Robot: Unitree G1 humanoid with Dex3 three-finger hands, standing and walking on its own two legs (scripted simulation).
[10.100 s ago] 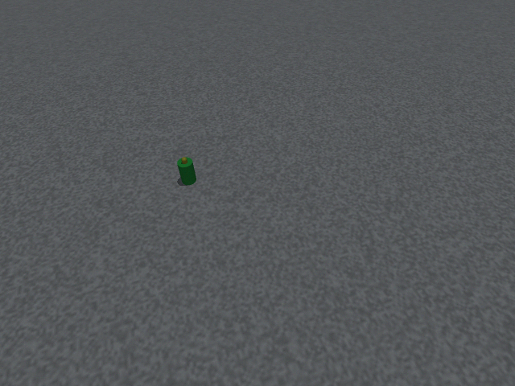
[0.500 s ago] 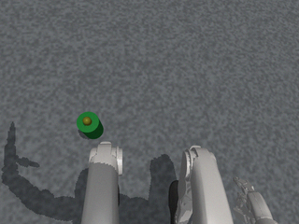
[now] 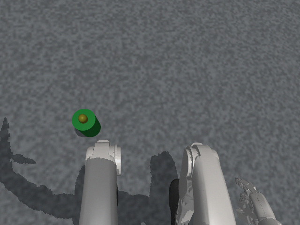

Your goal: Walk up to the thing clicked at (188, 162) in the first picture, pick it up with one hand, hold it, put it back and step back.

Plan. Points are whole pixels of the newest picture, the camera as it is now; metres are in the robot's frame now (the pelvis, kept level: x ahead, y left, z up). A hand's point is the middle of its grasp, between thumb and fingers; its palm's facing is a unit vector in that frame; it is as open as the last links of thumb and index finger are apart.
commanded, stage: go down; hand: left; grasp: from the side
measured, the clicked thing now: (86, 123) +0.42 +0.25 -0.30
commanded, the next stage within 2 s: approach in 0.34 s
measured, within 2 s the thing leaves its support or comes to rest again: neither
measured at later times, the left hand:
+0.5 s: hand out of the picture +0.34 +0.43 +0.00, palm faces +0.25 -0.96 -0.11, open 17.3 cm
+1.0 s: hand (38, 125) +0.37 +0.36 -0.19, palm faces +0.16 -0.99 +0.02, open 17.4 cm
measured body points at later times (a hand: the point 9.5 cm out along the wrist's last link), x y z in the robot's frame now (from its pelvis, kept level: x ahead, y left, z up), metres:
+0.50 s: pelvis +0.00 +0.00 -0.01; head +0.19 +0.07 +0.39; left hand +0.32 +0.48 +0.01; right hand +0.17 -0.27 -0.12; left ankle +0.08 +0.14 -0.35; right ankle +0.09 -0.13 -0.35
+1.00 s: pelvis -0.01 +0.01 -0.08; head +0.22 +0.13 +0.29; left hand +0.36 +0.41 -0.19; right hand +0.19 -0.26 -0.15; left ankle +0.08 +0.14 -0.35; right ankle +0.09 -0.13 -0.35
